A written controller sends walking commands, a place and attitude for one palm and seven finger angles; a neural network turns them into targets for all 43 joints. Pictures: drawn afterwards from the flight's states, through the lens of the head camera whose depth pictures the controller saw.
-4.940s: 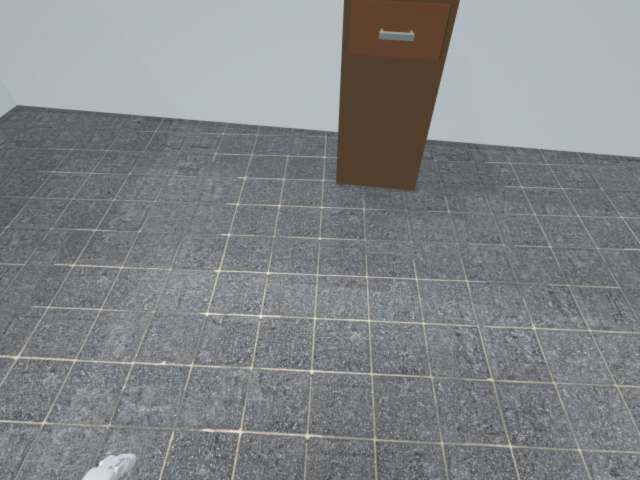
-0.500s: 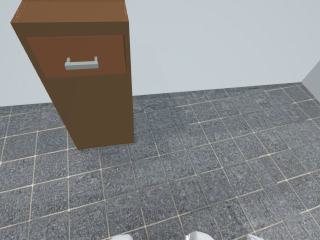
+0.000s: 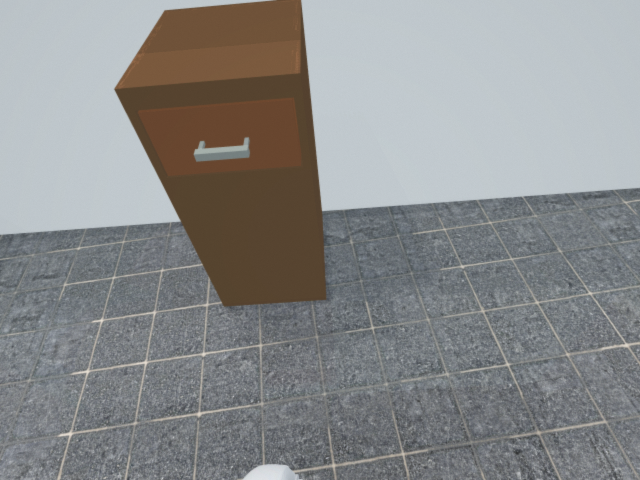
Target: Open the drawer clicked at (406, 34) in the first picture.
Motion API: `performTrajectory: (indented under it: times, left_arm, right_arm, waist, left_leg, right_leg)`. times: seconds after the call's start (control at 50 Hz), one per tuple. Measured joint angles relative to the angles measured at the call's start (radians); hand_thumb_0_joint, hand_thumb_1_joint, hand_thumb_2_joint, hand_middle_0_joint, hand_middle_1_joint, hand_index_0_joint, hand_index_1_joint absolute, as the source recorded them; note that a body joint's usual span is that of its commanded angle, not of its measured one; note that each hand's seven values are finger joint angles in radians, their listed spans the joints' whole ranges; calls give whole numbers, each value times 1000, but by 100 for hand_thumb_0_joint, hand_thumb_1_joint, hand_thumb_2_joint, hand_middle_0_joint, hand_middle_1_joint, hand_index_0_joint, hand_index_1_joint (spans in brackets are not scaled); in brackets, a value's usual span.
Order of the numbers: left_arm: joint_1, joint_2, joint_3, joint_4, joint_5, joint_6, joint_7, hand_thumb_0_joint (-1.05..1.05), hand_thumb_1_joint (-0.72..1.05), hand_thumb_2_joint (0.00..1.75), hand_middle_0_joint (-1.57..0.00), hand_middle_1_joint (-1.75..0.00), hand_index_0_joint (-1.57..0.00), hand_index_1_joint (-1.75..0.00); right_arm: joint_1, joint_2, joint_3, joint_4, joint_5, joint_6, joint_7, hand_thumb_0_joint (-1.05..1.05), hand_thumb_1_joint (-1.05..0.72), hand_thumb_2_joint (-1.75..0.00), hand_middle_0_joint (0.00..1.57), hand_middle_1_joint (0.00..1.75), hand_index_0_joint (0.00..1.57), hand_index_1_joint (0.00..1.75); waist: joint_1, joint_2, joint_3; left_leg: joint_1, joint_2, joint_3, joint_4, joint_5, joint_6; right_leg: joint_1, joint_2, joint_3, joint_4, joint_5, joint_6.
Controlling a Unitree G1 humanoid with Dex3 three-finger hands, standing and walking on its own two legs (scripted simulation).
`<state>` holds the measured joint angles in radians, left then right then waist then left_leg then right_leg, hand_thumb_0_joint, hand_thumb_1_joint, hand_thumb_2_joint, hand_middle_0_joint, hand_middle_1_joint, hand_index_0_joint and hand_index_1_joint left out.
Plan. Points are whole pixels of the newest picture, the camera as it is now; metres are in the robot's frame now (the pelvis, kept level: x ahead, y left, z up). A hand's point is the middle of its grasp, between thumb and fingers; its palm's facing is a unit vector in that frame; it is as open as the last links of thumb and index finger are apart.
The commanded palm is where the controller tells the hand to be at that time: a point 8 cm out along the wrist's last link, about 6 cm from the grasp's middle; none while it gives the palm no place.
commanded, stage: take the last steps up to it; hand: left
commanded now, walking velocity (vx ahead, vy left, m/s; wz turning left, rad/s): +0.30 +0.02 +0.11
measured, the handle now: (223, 148) +0.79 +0.27 -0.05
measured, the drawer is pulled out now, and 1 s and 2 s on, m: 0.00 0.00 0.00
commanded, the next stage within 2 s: come to a stop and stand still in 0.94 s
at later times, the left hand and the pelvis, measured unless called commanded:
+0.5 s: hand out of the picture +0.04 +0.24 -0.18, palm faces +0.09 -0.98 -0.16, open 7.4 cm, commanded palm none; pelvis +0.07 +0.06 +0.00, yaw +2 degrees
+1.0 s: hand (222, 388) +0.29 +0.20 -0.16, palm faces +0.05 -0.97 -0.23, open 7.2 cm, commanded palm none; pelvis +0.24 +0.01 +0.00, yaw +1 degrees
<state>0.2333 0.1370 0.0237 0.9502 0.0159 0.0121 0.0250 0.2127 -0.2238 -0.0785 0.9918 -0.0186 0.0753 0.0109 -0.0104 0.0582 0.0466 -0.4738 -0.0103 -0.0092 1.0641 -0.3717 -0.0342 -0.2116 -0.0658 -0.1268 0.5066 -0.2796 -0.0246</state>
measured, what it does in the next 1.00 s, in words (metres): walks ahead: left foot, then right foot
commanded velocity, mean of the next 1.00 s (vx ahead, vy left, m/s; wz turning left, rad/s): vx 0.26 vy -0.01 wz -0.01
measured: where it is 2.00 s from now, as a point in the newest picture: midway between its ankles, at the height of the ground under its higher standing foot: outside the picture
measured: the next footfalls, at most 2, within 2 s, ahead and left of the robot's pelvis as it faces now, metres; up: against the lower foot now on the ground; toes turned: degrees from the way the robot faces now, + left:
left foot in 0.30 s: +0.03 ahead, +0.16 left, +0.00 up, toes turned +8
right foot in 0.72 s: +0.30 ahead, -0.08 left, +0.00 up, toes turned -8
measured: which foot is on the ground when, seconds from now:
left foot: up 0.00-0.28, down 0.30-0.74, up 0.76-1.00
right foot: down 0.00-0.30, up 0.32-0.70, down 0.72-1.00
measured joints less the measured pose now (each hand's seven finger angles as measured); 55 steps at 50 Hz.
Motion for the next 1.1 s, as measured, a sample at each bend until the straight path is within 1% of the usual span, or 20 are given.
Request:
performTrajectory:
  times: [0.06,0.12,0.22,0.28,0.3,0.36,0.42,0.46,0.52,0.58,0.64,0.7,0.74,0.78,0.82,0.86,0.9,0.98,1.04,1.1]
  left_arm:
    - [17,4,5,13,1,-18,0,0,92,90,-20,-30,-20,-30]
    - [47,9,6,31,6,-35,-6,0,92,90,-20,-30,-20,-30]
    - [109,21,9,83,16,-42,-19,0,91,90,-20,-30,-20,-30]
    - [150,30,14,126,8,-31,-25,0,91,90,-20,-30,-20,-30]
    - [165,32,15,139,3,-24,-27,0,91,90,-20,-30,-20,-30]
    - [178,47,20,181,4,8,-32,0,91,90,-20,-30,-20,-30]
    - [158,52,24,193,9,16,-43,1,91,90,-20,-30,-20,-30]
    - [125,55,26,182,9,9,-48,1,91,90,-20,-30,-20,-30]
    - [64,58,28,151,6,-1,-50,1,91,90,-20,-30,-20,-30]
    - [1,58,29,123,3,-4,-51,1,91,90,-19,-30,-19,-30]
    - [-57,54,29,101,0,-6,-52,1,91,90,-19,-30,-19,-30]
    - [-105,51,28,80,-1,-19,-53,0,91,90,-19,-30,-19,-30]
    - [-126,50,30,66,3,-48,-51,0,91,90,-19,-30,-19,-30]
    - [-139,41,30,55,-1,-72,-44,0,91,90,-19,-30,-20,-30]
    - [-133,31,25,54,-7,-78,-37,0,91,90,-20,-30,-20,-30]
    - [-112,19,19,64,-8,-76,-28,0,91,90,-20,-30,-20,-30]
    - [-86,8,22,80,-9,-76,-14,-1,92,90,-20,-30,-20,-30]
    - [-36,23,23,107,-3,-71,-6,-1,95,90,-20,-30,-20,-30]
    - [-1,24,18,130,1,-63,-13,-1,94,90,-20,-30,-20,-30]
    - [30,19,14,148,3,-56,-15,-1,93,90,-20,-30,-20,-30]
  right_arm:
    - [13,-4,-2,16,-6,-6,3,1,-91,-90,20,30,20,30]
    - [21,-5,-1,34,-10,-10,7,1,-91,-90,19,30,20,30]
    - [7,3,8,43,-6,-30,9,1,-91,-90,19,30,20,30]
    - [-2,14,21,35,-3,-61,4,1,-91,-90,19,30,20,30]
    - [-2,16,24,30,-2,-75,1,1,-91,-90,19,30,20,30]
    - [4,52,35,28,-7,-101,-10,1,-91,-90,19,30,20,30]
    - [48,69,39,36,-6,-117,-28,0,-92,-90,20,30,20,30]
    - [80,71,43,54,-5,-122,-33,0,-93,-90,20,30,20,30]
    - [128,79,47,88,-3,-126,-36,0,-93,-90,20,30,20,30]
    - [171,88,49,119,-3,-126,-37,0,-92,-90,20,30,20,30]
    - [204,91,47,141,-8,-124,-38,1,-92,-90,20,30,20,30]
    - [233,88,44,162,-10,-120,-37,1,-91,-90,20,30,20,30]
    - [247,88,43,180,-3,-114,-33,1,-91,-90,20,30,20,30]
    - [228,85,41,185,9,-98,-30,1,-91,-90,20,30,20,30]
    - [198,79,36,178,13,-91,-27,1,-91,-90,20,30,20,30]
    - [159,69,31,158,8,-87,-26,1,-91,-90,20,30,20,30]
    - [117,59,26,128,3,-87,-26,1,-91,-90,20,30,20,30]
    - [38,52,23,75,-2,-85,-23,1,-91,-90,19,30,20,29]
    - [-5,47,20,55,-3,-85,-22,1,-93,-90,19,30,20,30]
    - [-31,45,28,52,0,-91,-18,1,-93,-90,19,30,20,29]
  waist:
    - [5,-8,-6]
    - [21,-20,-15]
    - [57,-54,-22]
    - [68,-67,-27]
    - [66,-63,-31]
    - [57,-95,-29]
    - [32,-91,-33]
    - [24,-86,-26]
    - [20,-84,-11]
    - [10,-81,4]
    - [-13,-71,20]
    - [-37,-51,34]
    - [-35,-38,42]
    - [-34,-26,59]
    - [-29,-22,63]
    - [-23,-20,54]
    - [-23,-16,40]
    - [-16,-15,13]
    - [-3,-18,0]
    - [21,-29,-4]
  left_leg:
    - [25,35,4,-1,34,-14]
    - [72,65,22,-89,27,-15]
    - [164,75,65,-321,-36,6]
    - [252,67,97,-519,24,19]
    - [278,67,96,-574,47,28]
    - [307,52,122,-562,42,46]
    - [368,48,125,-628,47,51]
    - [411,41,122,-681,61,53]
    - [467,30,124,-740,68,53]
    - [512,25,132,-768,52,45]
    - [549,27,141,-766,14,31]
    - [571,46,146,-713,-55,7]
    - [533,73,143,-560,-128,4]
    - [400,80,85,-221,-158,30]
    - [269,74,52,39,-114,48]
    - [157,83,49,142,-44,51]
    - [73,101,52,128,4,42]
    - [-9,127,69,-41,62,17]
    - [-3,130,80,-187,91,8]
    - [52,117,88,-338,102,3]
  right_leg:
    - [18,-1,-24,-37,17,0]
    - [31,-4,-40,-66,27,3]
    - [40,-19,-46,-87,30,19]
    - [34,-24,-43,-55,7,41]
    - [21,-22,-42,-19,-15,48]
    - [-65,-27,8,216,-155,36]
    - [-173,-22,27,428,-125,32]
    - [-230,-30,35,484,-72,38]
    - [-294,-44,44,481,-9,49]
    - [-324,-51,39,406,35,50]
    - [-315,-43,24,285,47,37]
    - [-263,-14,2,159,49,11]
    - [-218,9,-14,111,112,-19]
    - [-211,19,-29,165,70,-42]
    - [-166,28,-39,145,36,-48]
    - [-116,38,-44,86,45,-41]
    - [-72,48,-48,23,59,-43]
    - [-12,61,-51,-61,72,-40]
    - [22,67,-50,-91,64,-32]
    - [48,67,-46,-89,39,-18]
